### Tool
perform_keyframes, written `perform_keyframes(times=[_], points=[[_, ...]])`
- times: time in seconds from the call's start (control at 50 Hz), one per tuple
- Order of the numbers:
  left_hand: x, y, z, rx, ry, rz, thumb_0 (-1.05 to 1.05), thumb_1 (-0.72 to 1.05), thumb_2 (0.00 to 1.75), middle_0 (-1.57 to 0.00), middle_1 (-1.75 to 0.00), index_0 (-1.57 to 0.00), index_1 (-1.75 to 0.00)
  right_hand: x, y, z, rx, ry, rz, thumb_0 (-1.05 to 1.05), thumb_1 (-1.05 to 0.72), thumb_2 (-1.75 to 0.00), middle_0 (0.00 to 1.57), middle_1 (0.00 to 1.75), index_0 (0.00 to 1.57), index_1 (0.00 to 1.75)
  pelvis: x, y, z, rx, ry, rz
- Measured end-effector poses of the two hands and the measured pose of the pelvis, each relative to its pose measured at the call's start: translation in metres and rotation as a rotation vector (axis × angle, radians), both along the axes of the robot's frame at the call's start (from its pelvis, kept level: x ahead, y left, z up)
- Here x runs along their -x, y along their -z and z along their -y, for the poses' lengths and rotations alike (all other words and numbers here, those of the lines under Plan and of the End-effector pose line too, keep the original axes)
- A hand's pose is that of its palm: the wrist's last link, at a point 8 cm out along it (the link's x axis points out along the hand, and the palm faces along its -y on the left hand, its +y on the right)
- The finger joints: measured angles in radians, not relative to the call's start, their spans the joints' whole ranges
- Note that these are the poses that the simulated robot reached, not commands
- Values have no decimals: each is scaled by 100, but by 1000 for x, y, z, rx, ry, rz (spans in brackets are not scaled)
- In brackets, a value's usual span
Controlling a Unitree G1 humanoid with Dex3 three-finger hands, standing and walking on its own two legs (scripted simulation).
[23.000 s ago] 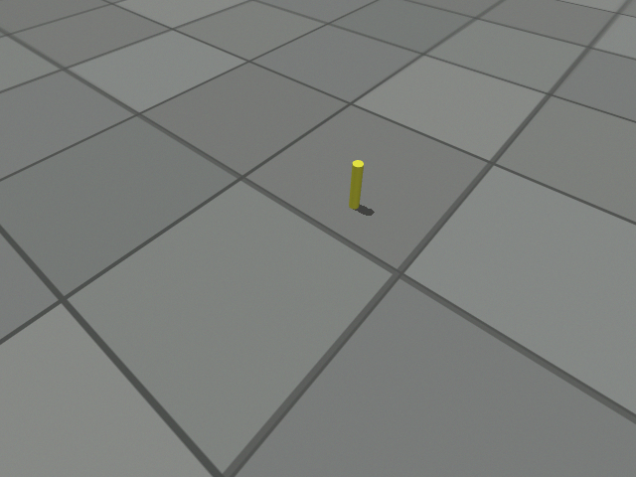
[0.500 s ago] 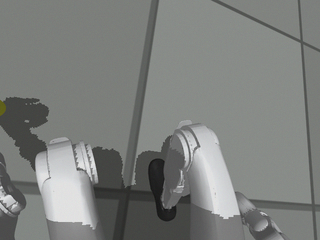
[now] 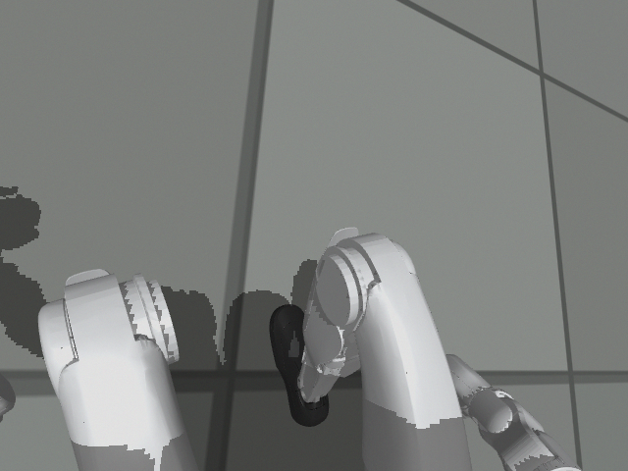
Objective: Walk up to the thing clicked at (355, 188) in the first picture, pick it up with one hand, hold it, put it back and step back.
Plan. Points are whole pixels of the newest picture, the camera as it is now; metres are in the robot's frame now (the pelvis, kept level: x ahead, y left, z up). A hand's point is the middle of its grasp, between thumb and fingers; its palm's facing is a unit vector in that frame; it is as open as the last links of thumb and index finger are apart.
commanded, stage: lower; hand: left
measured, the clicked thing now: out of the picture +0.43 +0.37 -0.14
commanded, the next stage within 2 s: loosen in 0.64 s
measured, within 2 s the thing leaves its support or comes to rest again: rests again in 0.40 s
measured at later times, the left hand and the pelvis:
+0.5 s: hand out of the picture +0.44 +0.35 -0.15, palm faces +0.56 -0.83 -0.01, open 6.4 cm; pelvis +0.00 +0.00 +0.00, yaw -1 degrees
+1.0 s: hand out of the picture +0.44 +0.36 -0.15, palm faces +0.56 -0.83 +0.00, open 6.6 cm; pelvis -0.01 +0.01 +0.00, yaw -2 degrees
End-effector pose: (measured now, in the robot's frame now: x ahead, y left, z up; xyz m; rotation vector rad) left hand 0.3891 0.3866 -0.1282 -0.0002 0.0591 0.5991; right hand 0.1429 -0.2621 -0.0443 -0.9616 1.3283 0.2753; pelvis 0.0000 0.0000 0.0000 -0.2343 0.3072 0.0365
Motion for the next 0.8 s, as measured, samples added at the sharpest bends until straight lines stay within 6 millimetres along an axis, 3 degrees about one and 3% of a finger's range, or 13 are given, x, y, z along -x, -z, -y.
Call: perform_keyframes(times=[0.38,0.8], points=[[-1,14,-2,7,-3,0,2,2,115,-95,-111,-95,-110,5,-6,-5,31,-36,-18,0,-89,-89,21,30,21,30,2,2,-3,21,13,30],[-1,21,-3,7,7,15,2,2,115,-95,-111,-95,-110,-3,-14,-12,62,-87,-6,0,-88,-89,21,30,21,30,5,2,-7,41,23,56]])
